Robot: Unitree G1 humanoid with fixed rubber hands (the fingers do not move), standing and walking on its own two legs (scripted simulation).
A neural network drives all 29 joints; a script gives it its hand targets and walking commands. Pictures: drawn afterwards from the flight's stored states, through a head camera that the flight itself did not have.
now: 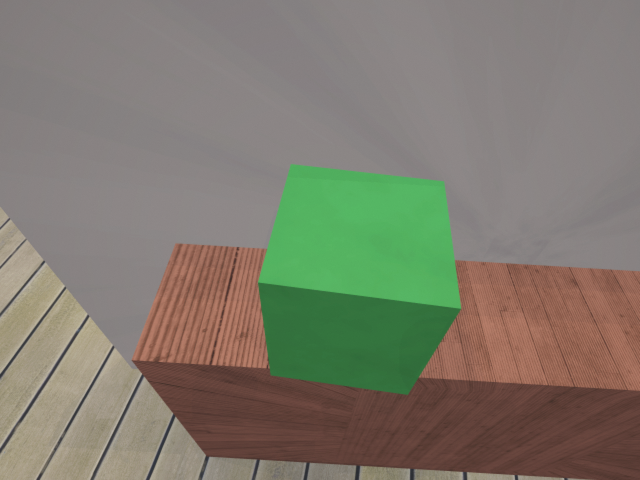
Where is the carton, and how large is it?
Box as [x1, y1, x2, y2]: [258, 164, 460, 394]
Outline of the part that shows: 291,164 258,280 270,373 272,375 407,394 460,309 443,181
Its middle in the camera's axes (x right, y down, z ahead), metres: +0.05 +0.06 +0.56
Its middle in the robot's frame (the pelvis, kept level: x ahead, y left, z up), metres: +0.38 -0.04 +0.01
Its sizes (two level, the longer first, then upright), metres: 0.210 0.200 0.250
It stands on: a pedestal, 0.66 m high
